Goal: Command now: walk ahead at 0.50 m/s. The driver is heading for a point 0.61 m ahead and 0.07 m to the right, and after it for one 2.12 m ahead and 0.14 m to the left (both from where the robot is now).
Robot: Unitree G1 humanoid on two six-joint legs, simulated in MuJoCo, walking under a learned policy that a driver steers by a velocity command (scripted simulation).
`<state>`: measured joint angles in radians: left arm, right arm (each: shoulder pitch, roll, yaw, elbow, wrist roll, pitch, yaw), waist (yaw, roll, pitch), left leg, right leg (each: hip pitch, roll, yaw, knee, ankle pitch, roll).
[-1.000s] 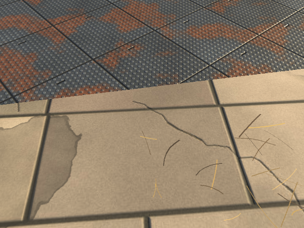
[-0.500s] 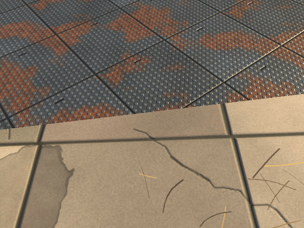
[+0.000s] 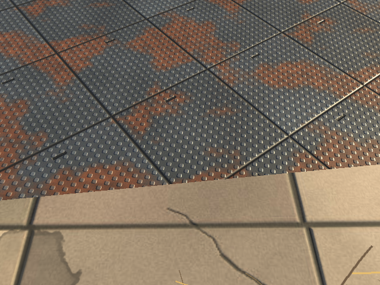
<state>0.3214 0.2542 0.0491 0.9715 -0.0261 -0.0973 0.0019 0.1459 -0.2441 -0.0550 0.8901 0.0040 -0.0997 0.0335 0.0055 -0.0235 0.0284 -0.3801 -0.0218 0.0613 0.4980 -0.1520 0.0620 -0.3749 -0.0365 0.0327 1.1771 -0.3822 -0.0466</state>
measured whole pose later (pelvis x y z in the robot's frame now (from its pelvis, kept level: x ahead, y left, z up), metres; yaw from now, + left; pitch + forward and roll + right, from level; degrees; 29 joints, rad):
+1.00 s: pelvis +0.53 -0.04 +0.00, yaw -1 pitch +2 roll -3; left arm 0.32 0.17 0.06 0.97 0.01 -0.11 -0.07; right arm 0.06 -0.21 -0.04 0.91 -0.01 -0.09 0.04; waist 0.04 0.04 0.01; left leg -0.47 0.04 0.01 0.49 -0.01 0.04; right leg -0.10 0.06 -0.05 0.46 -0.34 -0.01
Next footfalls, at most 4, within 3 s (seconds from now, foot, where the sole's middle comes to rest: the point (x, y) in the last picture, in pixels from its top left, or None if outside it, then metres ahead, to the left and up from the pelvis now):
0.48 right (236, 279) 0.49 -0.15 -0.77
0.96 left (176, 224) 0.69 0.06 -0.77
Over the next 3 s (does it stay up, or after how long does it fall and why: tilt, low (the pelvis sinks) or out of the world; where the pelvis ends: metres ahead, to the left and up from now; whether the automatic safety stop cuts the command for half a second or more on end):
stays up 0.57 -0.05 -0.01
